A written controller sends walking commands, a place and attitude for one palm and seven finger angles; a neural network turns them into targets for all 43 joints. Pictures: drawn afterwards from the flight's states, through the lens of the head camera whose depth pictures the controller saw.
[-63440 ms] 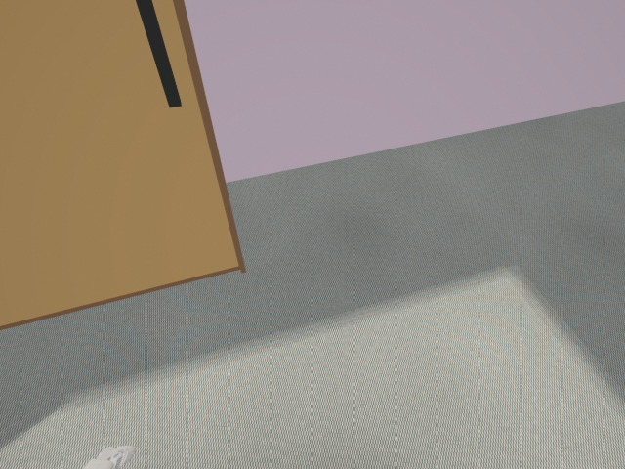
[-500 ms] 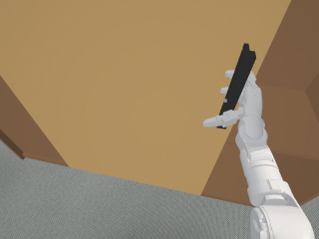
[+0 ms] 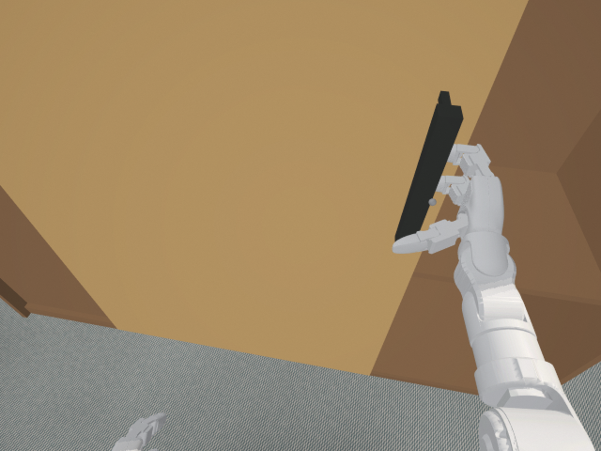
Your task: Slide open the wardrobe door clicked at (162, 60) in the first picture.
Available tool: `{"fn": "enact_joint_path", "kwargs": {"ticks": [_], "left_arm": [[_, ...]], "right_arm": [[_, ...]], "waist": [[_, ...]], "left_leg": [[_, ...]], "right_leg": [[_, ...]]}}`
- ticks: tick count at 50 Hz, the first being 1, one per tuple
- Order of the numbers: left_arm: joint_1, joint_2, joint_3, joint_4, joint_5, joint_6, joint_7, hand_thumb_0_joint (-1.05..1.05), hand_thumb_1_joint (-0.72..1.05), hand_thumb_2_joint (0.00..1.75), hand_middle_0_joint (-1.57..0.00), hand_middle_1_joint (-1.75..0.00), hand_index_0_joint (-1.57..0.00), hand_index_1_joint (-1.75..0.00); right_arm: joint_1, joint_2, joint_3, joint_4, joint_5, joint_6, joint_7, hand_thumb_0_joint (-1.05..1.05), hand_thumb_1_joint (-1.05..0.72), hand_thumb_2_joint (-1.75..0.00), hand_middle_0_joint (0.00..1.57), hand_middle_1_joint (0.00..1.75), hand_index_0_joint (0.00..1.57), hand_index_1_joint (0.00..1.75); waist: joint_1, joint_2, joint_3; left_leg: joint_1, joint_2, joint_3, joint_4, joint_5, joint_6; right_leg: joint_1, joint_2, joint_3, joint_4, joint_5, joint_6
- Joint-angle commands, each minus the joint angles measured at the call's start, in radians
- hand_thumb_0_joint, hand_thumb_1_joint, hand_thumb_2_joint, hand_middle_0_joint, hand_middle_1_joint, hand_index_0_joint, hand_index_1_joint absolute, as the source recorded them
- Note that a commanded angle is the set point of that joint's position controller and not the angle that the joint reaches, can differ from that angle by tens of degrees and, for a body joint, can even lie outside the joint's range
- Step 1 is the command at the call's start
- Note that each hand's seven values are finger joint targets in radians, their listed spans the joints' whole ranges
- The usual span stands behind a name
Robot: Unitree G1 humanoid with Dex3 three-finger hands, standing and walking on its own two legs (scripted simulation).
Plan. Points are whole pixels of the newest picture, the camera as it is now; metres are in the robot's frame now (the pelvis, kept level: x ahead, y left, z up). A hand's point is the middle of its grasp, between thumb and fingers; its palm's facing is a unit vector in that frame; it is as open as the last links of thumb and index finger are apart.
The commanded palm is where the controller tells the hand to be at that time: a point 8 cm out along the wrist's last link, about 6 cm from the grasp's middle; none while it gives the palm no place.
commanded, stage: slip the hand off the handle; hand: right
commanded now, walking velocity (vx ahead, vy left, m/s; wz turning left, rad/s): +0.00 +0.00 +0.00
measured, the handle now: (421, 178) +0.47 -0.11 +0.14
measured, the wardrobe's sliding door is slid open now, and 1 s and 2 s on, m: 0.47 0.47 0.47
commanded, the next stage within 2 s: draw the hand back to the body in 0.82 s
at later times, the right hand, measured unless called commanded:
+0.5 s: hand (466, 246) +0.35 -0.15 +0.13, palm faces +0.09 +0.99 -0.10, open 14.7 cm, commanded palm +0.32 -0.20 +0.14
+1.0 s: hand (467, 299) +0.27 -0.14 +0.14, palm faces +0.06 +1.00 -0.06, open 14.7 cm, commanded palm +0.25 -0.19 +0.14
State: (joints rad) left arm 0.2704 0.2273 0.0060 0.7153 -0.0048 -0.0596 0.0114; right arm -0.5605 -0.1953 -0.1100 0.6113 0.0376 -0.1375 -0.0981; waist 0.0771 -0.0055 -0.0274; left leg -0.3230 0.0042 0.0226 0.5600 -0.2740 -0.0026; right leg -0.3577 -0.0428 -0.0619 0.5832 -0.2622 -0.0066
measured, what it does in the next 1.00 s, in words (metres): stands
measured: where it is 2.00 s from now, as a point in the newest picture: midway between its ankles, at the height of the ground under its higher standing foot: outside the picture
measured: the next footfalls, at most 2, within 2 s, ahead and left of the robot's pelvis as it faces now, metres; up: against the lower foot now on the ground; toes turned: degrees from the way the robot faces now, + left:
none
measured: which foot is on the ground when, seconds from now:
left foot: down 0.00-1.00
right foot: down 0.00-1.00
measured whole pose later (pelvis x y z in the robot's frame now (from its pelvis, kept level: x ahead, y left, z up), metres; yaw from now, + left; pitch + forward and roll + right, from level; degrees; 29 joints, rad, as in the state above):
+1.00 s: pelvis +0.00 +0.02 +0.00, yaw -3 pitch -4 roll +0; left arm 0.17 0.22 -0.05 0.66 -0.03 -0.14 0.05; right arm 0.05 -0.19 -0.02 -0.11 0.17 0.03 0.04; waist -0.03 -0.04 0.00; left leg -0.17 0.00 0.07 0.54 -0.30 0.02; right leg -0.22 -0.04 -0.01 0.56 -0.27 0.02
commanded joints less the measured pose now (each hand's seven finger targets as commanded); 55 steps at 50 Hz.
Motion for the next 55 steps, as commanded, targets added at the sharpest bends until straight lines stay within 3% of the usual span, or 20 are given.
{"fn": "enact_joint_path", "kwargs": {"ticks": [1,4,5,6,11,12,16,19,21,23,25,30,33,40,42,47,48,49,51,55], "left_arm": [[-0.012,0.146,0.047,-0.106,-0.007,-0.033,0.020,0.00,0.90,0.90,-0.20,-0.30,-0.20,-0.30],[-0.007,0.148,0.049,-0.106,-0.011,-0.038,0.024,0.00,0.90,0.90,-0.20,-0.30,-0.20,-0.30],[-0.003,0.146,0.048,-0.100,-0.012,-0.041,0.024,0.00,0.90,0.90,-0.20,-0.30,-0.20,-0.30],[-0.001,0.153,0.050,-0.096,-0.011,-0.042,0.026,0.00,0.90,0.90,-0.20,-0.30,-0.20,-0.30],[-0.015,0.141,0.052,-0.132,-0.018,-0.060,0.016,0.00,0.90,0.90,-0.20,-0.30,-0.20,-0.30],[-0.010,0.145,0.057,-0.135,-0.017,-0.064,0.015,0.00,0.90,0.90,-0.20,-0.30,-0.20,-0.30],[-0.045,0.144,0.056,-0.161,-0.027,-0.078,0.013,0.00,0.90,0.90,-0.20,-0.30,-0.20,-0.30],[-0.073,0.146,0.051,-0.163,-0.031,-0.089,0.023,0.00,0.90,0.90,-0.20,-0.30,-0.20,-0.30],[-0.097,0.134,0.044,-0.167,-0.034,-0.100,0.029,0.00,0.90,0.90,-0.20,-0.30,-0.20,-0.30],[-0.109,0.136,0.039,-0.162,-0.031,-0.109,0.038,0.00,0.90,0.90,-0.20,-0.30,-0.20,-0.30],[-0.119,0.132,0.038,-0.165,-0.027,-0.121,0.038,0.00,0.90,0.90,-0.20,-0.30,-0.20,-0.30],[-0.156,0.122,0.022,-0.183,-0.029,-0.132,0.039,0.00,0.90,0.90,-0.20,-0.30,-0.20,-0.30],[-0.170,0.123,0.015,-0.193,-0.024,-0.125,0.040,0.00,0.90,0.90,-0.20,-0.30,-0.20,-0.30],[-0.202,0.103,0.003,-0.230,-0.016,-0.129,0.030,0.00,0.90,0.90,-0.20,-0.30,-0.20,-0.30],[-0.208,0.100,-0.002,-0.231,-0.014,-0.131,0.028,0.00,0.90,0.90,-0.20,-0.30,-0.20,-0.30],[-0.217,0.103,-0.010,-0.209,-0.012,-0.135,0.041,0.00,0.90,0.90,-0.20,-0.30,-0.20,-0.30],[-0.247,0.118,-0.012,-0.200,-0.031,-0.134,0.056,0.00,0.90,0.90,-0.20,-0.30,-0.20,-0.30],[-0.267,0.117,-0.013,-0.213,-0.035,-0.138,0.069,0.00,0.90,0.90,-0.20,-0.30,-0.20,-0.30],[-0.281,0.105,-0.025,-0.224,-0.033,-0.146,0.078,0.00,0.90,0.90,-0.20,-0.30,-0.20,-0.30],[-0.276,0.104,-0.026,-0.215,-0.030,-0.147,0.075,0.00,0.90,0.90,-0.20,-0.30,-0.20,-0.30]], "right_arm": [[-0.470,-0.212,-0.074,-0.219,0.020,-0.072,0.016,0.00,0.55,-0.20,0.25,1.15,0.25,1.15],[-0.465,-0.236,-0.087,-0.233,0.027,-0.082,0.035,0.00,0.55,-0.20,0.25,1.15,0.25,1.15],[-0.457,-0.226,-0.086,-0.210,0.037,-0.079,0.041,0.00,0.55,-0.20,0.25,1.15,0.25,1.15],[-0.455,-0.267,-0.119,-0.208,0.042,-0.082,0.047,0.00,0.55,-0.20,0.25,1.15,0.25,1.15],[-0.267,-0.205,-0.085,-0.308,0.060,-0.091,0.083,0.00,0.55,-0.20,0.25,1.15,0.25,1.15],[-0.237,-0.230,-0.107,-0.339,0.059,-0.093,0.086,0.00,0.55,-0.20,0.25,1.15,0.25,1.15],[-0.095,-0.208,-0.089,-0.458,0.075,-0.072,0.117,0.00,0.55,-0.20,0.25,1.15,0.25,1.15],[-0.082,-0.222,-0.094,-0.533,0.087,-0.049,0.124,0.00,0.55,-0.20,0.25,1.15,0.25,1.15],[-0.093,-0.162,-0.029,-0.594,0.090,-0.043,0.130,0.00,0.55,-0.20,0.25,1.15,0.25,1.15],[-0.107,-0.175,-0.029,-0.626,0.089,-0.040,0.123,0.00,0.55,-0.20,0.25,1.15,0.25,1.15],[-0.030,-0.166,-0.032,-0.654,0.091,-0.037,0.123,0.00,0.55,-0.20,0.25,1.15,0.25,1.15],[0.085,-0.111,0.021,-0.694,0.094,-0.001,0.132,0.00,0.55,-0.20,0.25,1.15,0.25,1.15],[0.150,-0.145,-0.023,-0.727,0.090,0.029,0.121,0.00,0.55,-0.20,0.25,1.15,0.25,1.15],[0.344,-0.097,0.014,-0.914,0.089,0.043,0.119,0.00,0.55,-0.20,0.25,1.15,0.25,1.15],[0.349,-0.088,0.035,-0.969,0.086,0.042,0.120,0.00,0.55,-0.20,0.25,1.15,0.25,1.15],[0.286,-0.074,0.071,-0.956,0.083,0.051,0.116,0.00,0.55,-0.20,0.25,1.15,0.25,1.15],[0.278,-0.077,0.029,-0.883,0.181,0.139,0.150,0.00,0.55,-0.20,0.25,1.15,0.25,1.15],[0.229,-0.115,0.006,-0.965,0.197,0.177,0.167,0.00,0.55,-0.20,0.25,1.15,0.25,1.15],[0.263,-0.129,-0.009,-1.006,0.184,0.223,0.173,0.00,0.55,-0.20,0.25,1.15,0.25,1.15],[0.408,-0.148,-0.088,-0.967,0.204,0.238,0.174,0.00,0.55,-0.20,0.25,1.15,0.25,1.15]], "waist": [[-0.006,0.021,-0.251],[-0.011,-0.027,-0.278],[-0.010,0.006,-0.263],[-0.013,0.021,-0.269],[-0.052,-0.011,-0.310],[-0.058,0.019,-0.327],[-0.065,0.034,-0.271],[-0.059,0.022,-0.224],[-0.047,-0.013,-0.200],[-0.038,-0.008,-0.185],[-0.062,-0.004,-0.218],[-0.073,0.005,-0.183],[-0.092,0.013,-0.186],[-0.106,0.005,-0.172],[-0.095,-0.023,-0.147],[-0.067,0.000,-0.073],[-0.087,0.019,-0.103],[-0.099,0.014,-0.140],[-0.114,-0.025,-0.161],[-0.131,0.043,-0.123]], "left_leg": [[0.050,-0.031,-0.002,-0.092,0.150,0.018],[0.060,-0.030,-0.005,-0.086,0.185,0.019],[0.058,-0.030,-0.005,-0.090,0.184,0.017],[0.065,-0.029,-0.008,-0.094,0.175,0.015],[0.128,-0.025,-0.008,-0.077,0.279,0.018],[0.144,-0.027,-0.007,-0.072,0.293,0.018],[0.144,-0.024,-0.009,-0.076,0.310,0.012],[0.115,-0.020,-0.016,-0.096,0.250,0.008],[0.085,-0.023,-0.013,-0.109,0.191,0.009],[0.068,-0.025,-0.011,-0.117,0.154,0.008],[0.088,-0.024,-0.006,-0.108,0.164,0.012],[0.082,-0.020,0.008,-0.107,0.154,0.010],[0.109,-0.019,0.009,-0.107,0.171,0.012],[0.132,-0.019,0.019,-0.095,0.214,0.012],[0.117,-0.020,0.021,-0.095,0.209,0.013],[0.055,-0.018,0.016,-0.123,0.082,0.008],[0.104,-0.018,0.011,-0.143,0.065,0.016],[0.133,-0.010,0.003,-0.155,0.075,0.011],[0.151,-0.009,0.006,-0.150,0.101,0.012],[0.179,-0.010,0.009,-0.159,0.159,0.009]], "right_leg": [[0.125,0.034,0.030,-0.078,0.109,-0.023],[0.146,0.036,0.029,-0.072,0.142,-0.023],[0.135,0.037,0.030,-0.070,0.134,-0.024],[0.126,0.038,0.030,-0.069,0.122,-0.025],[0.148,0.041,0.019,-0.070,0.198,-0.025],[0.151,0.039,0.022,-0.071,0.210,-0.025],[0.146,0.040,0.015,-0.072,0.206,-0.028],[0.148,0.040,0.016,-0.075,0.160,-0.029],[0.166,0.039,0.021,-0.078,0.131,-0.027],[0.180,0.037,0.028,-0.079,0.116,-0.029],[0.193,0.035,0.037,-0.086,0.131,-0.025],[0.201,0.033,0.042,-0.096,0.130,-0.020],[0.202,0.035,0.042,-0.101,0.148,-0.019],[0.221,0.029,0.039,-0.100,0.190,-0.016],[0.223,0.029,0.041,-0.099,0.190,-0.014],[0.197,0.032,0.054,-0.100,0.088,-0.016],[0.204,0.035,0.057,-0.119,0.059,-0.016],[0.226,0.037,0.052,-0.127,0.067,-0.019],[0.242,0.042,0.050,-0.134,0.101,-0.022],[0.220,0.039,0.046,-0.141,0.141,-0.019]]}}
